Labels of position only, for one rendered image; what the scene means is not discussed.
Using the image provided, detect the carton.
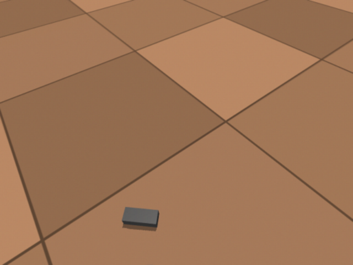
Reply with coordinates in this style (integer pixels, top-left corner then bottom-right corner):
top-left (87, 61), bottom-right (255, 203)
top-left (122, 207), bottom-right (159, 227)

